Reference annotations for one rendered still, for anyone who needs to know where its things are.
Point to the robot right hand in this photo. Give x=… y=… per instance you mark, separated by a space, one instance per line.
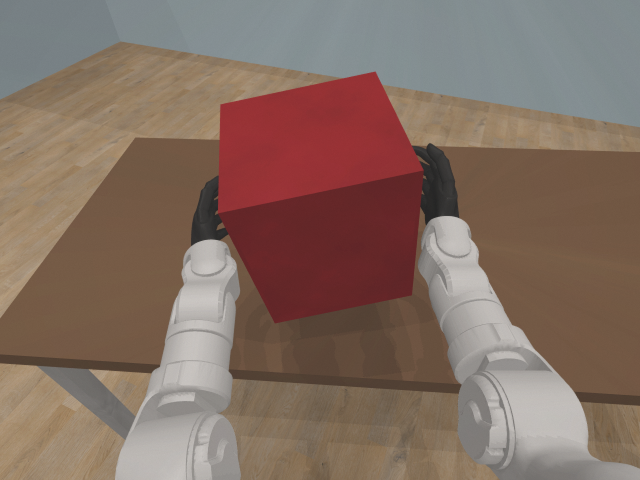
x=440 y=195

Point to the robot left hand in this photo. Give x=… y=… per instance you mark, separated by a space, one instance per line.
x=205 y=222

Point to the robot left forearm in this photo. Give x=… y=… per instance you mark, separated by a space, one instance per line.
x=194 y=372

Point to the robot right forearm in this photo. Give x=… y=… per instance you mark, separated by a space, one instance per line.
x=479 y=334

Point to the carton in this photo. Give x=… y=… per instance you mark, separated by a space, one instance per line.
x=320 y=192

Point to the left robot upper arm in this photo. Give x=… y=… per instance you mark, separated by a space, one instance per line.
x=196 y=446

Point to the table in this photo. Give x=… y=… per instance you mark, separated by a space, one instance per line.
x=558 y=235

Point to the right robot upper arm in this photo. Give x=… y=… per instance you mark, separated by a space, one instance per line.
x=528 y=425

